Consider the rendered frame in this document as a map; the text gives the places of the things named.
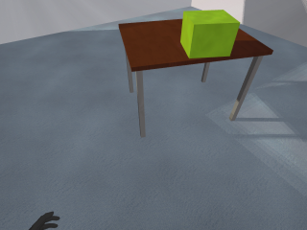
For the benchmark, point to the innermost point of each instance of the table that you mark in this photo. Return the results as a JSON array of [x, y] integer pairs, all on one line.
[[156, 44]]

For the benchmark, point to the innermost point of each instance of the left robot hand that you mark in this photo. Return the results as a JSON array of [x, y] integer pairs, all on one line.
[[41, 224]]

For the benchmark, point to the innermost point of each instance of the carton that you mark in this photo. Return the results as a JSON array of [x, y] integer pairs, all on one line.
[[208, 34]]

